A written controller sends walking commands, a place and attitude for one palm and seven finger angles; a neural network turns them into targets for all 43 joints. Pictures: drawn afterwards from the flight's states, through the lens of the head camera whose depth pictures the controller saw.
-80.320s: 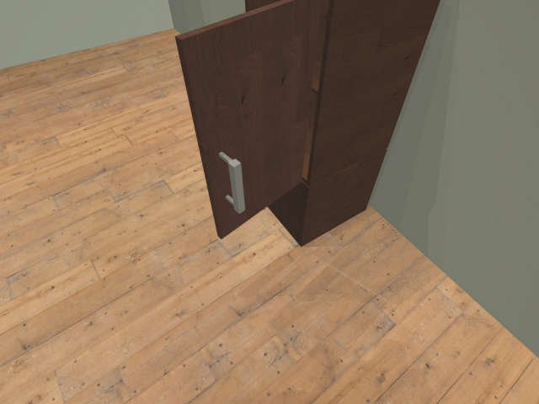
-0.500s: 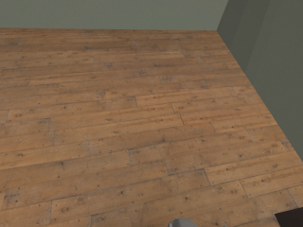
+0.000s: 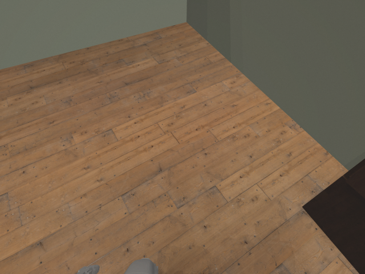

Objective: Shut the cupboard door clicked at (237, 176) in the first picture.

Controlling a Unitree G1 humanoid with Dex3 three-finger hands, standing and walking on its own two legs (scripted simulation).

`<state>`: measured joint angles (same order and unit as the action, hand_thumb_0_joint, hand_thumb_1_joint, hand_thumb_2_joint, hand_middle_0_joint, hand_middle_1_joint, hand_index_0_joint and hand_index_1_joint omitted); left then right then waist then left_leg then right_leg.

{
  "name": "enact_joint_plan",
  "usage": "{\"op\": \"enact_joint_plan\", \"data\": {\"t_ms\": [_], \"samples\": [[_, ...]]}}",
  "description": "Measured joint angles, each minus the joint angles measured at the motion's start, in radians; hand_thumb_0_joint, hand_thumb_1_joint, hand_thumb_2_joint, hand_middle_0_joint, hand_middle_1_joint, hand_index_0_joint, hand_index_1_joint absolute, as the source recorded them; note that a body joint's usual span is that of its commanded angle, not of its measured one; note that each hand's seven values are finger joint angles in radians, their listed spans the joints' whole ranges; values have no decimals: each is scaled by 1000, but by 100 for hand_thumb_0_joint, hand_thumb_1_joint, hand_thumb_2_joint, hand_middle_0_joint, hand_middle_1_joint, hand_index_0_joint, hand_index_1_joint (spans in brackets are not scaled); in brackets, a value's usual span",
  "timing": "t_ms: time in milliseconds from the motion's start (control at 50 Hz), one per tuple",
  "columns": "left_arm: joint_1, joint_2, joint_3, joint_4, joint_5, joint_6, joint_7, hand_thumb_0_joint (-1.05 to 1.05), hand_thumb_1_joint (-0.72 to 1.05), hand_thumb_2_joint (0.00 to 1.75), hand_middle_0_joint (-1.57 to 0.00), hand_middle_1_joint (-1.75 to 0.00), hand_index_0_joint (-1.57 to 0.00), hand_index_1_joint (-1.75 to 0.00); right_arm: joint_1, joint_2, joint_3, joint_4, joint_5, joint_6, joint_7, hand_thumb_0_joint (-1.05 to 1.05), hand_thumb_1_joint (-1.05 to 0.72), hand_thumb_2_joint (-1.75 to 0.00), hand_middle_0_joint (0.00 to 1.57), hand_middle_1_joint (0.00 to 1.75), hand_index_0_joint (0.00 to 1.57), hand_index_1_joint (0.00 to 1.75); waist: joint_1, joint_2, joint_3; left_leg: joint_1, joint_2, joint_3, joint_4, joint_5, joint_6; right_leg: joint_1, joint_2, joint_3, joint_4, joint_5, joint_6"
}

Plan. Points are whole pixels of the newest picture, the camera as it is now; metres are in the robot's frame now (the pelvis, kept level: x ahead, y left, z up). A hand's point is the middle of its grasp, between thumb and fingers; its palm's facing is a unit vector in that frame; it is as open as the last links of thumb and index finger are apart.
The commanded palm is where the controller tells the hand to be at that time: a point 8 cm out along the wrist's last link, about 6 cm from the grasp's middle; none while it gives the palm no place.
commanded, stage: turn to face it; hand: left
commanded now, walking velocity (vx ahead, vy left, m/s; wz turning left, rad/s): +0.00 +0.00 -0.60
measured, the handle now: out of the picture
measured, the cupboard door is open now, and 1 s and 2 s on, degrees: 3 3 3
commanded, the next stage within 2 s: take the last steps up to it in 1.52 s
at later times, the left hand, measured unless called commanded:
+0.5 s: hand (111, 254) +0.18 +0.20 -0.16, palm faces -0.30 -0.93 -0.22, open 7.4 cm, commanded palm none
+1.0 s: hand (141, 244) +0.21 +0.13 -0.18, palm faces -0.52 -0.83 -0.21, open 7.4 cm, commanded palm none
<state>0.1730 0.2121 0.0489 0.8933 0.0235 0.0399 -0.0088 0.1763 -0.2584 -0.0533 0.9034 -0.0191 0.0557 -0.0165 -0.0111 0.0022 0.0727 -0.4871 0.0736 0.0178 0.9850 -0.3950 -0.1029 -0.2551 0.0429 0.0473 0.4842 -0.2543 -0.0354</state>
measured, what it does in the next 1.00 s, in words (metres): steps on the spot, turning right: left foot, then right foot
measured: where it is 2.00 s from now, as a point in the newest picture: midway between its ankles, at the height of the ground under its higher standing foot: outside the picture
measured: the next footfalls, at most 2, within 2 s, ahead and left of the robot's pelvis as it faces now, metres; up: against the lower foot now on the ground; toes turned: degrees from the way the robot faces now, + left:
left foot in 0.14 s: +0.07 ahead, +0.14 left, +0.00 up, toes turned -4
right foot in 0.58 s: +0.00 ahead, -0.12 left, +0.00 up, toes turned -26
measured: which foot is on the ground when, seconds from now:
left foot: up 0.00-0.12, down 0.14-0.58, up 0.60-1.00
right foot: down 0.00-0.14, up 0.16-0.56, down 0.58-1.00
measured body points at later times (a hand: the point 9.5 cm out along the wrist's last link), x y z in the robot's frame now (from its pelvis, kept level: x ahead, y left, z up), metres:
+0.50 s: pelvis +0.02 +0.02 +0.00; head +0.07 +0.02 +0.45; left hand +0.20 +0.24 -0.15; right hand -0.02 -0.23 -0.14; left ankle +0.03 +0.14 -0.74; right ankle -0.04 -0.11 -0.69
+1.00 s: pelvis +0.04 +0.00 -0.01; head +0.09 -0.01 +0.44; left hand +0.24 +0.17 -0.16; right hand -0.01 -0.29 -0.13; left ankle +0.12 +0.09 -0.73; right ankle -0.03 -0.10 -0.74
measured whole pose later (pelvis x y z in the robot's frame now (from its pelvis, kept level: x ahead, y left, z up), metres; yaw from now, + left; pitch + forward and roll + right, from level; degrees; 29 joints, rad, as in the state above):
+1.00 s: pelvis +0.04 +0.00 -0.01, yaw -35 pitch +2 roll -1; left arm 0.21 0.23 0.06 0.92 0.02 0.05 -0.01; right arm 0.14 -0.23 -0.03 0.87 -0.01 0.03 -0.02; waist 0.02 -0.03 0.06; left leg -0.35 0.03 0.01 0.63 -0.32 -0.09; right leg -0.27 0.08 0.13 0.54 -0.29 -0.01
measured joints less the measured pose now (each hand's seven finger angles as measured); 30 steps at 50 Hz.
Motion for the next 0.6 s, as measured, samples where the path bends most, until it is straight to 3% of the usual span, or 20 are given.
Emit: {"op": "enact_joint_plan", "data": {"t_ms": [80,120,160,220,280,340,400,480,540,580,600], "samples": [[16,8,8,6,3,6,-2,0,90,90,-21,-30,-21,-30,-24,18,9,-17,6,-8,-3,1,-91,-90,20,30,19,30,21,-24,-4,64,-27,-8,-171,-12,9,-15,15,49,16,-6,12],[24,17,14,12,1,12,-1,0,90,90,-21,-30,-21,-30,-30,27,15,-27,10,-19,-5,1,-91,-90,20,30,20,30,25,-37,-8,120,-43,-5,-302,40,16,-30,23,73,43,-19,25],[29,29,21,16,-7,23,0,0,90,90,-21,-30,-21,-30,-27,35,24,-36,6,-39,-8,1,-91,-90,20,30,20,30,25,-49,-16,167,-46,6,-415,102,50,-64,33,92,112,-57,34],[21,51,34,24,-3,37,-5,0,91,90,-21,-29,-20,-30,-20,55,44,-46,-7,-46,-11,1,-91,-90,20,30,20,30,33,-66,-4,181,-30,50,-402,88,115,-157,28,43,394,-239,54],[12,66,45,24,-1,41,-16,0,91,90,-20,-29,-20,-30,1,67,55,-48,-11,-49,-16,1,-91,-90,20,30,20,30,35,-59,7,223,-6,80,-456,104,122,-220,2,-11,610,-226,82],[3,73,50,21,-3,43,-23,0,91,90,-20,-29,-20,-30,21,73,55,-39,-9,-51,-17,1,-91,-90,20,30,20,30,34,-48,12,256,15,113,-499,120,117,-236,-33,-39,664,-189,100],[-9,73,52,18,-3,49,-26,0,91,90,-20,-29,-20,-30,42,73,50,-22,-9,-52,-15,1,-91,-90,20,30,20,30,26,-35,14,274,35,146,-513,119,110,-222,-61,-57,614,-181,106],[-36,63,46,15,-2,51,-30,0,91,90,-20,-29,-20,-30,64,61,34,3,-12,-45,-7,1,-91,-90,20,30,20,30,7,-13,19,281,67,188,-486,95,93,-164,-78,-89,438,-191,95],[-56,52,35,6,-2,41,-32,0,91,90,-20,-29,-20,-30,78,41,19,22,-12,-38,-1,1,-91,-90,20,30,20,30,-8,8,22,275,95,219,-430,60,71,-95,-68,-116,266,-155,74],[-58,52,25,-9,-1,23,-33,0,91,90,-20,-29,-20,-30,98,24,10,27,-6,-32,4,1,-91,-90,20,30,20,30,-13,10,12,251,110,237,-351,18,51,-24,-66,-126,105,-33,46],[-62,43,23,-8,0,8,-26,0,91,90,-20,-29,-20,-30,95,10,4,34,-3,-23,5,1,-91,-90,20,30,20,30,-12,25,13,220,116,211,-267,-43,41,-29,-55,-122,112,-47,29]]}}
